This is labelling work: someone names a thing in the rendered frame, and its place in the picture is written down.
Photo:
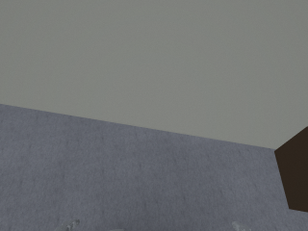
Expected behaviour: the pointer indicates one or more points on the cupboard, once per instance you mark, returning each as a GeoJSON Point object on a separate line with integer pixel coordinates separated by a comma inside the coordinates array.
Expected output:
{"type": "Point", "coordinates": [292, 161]}

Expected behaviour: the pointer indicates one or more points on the robot right hand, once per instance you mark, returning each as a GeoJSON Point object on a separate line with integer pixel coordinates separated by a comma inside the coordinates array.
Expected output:
{"type": "Point", "coordinates": [239, 226]}

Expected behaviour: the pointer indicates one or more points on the robot left hand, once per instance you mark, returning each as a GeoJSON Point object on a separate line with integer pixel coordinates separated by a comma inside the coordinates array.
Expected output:
{"type": "Point", "coordinates": [68, 225]}

